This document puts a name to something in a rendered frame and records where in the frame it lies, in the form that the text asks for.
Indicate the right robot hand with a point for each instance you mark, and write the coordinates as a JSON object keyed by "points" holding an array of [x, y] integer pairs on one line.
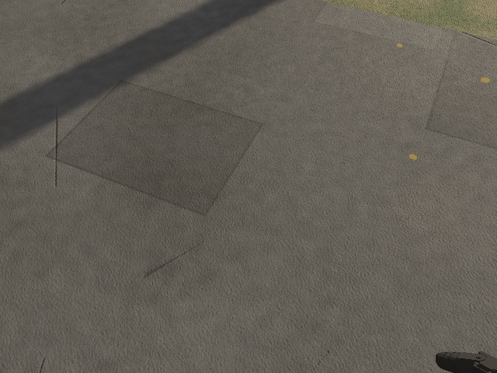
{"points": [[458, 362]]}

